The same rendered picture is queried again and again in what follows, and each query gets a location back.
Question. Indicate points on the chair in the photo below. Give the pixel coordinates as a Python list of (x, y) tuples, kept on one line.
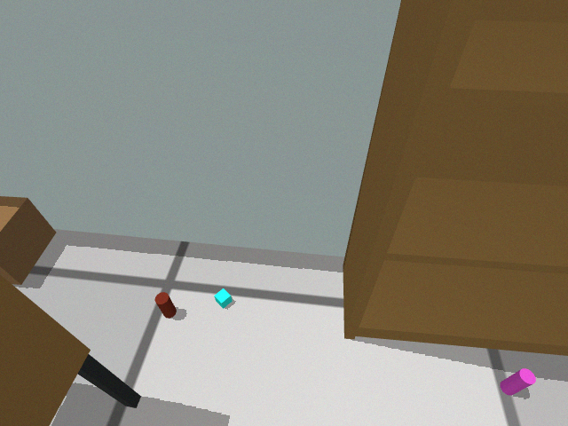
[(39, 360)]

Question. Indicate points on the bookshelf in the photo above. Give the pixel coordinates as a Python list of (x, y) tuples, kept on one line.
[(460, 231)]

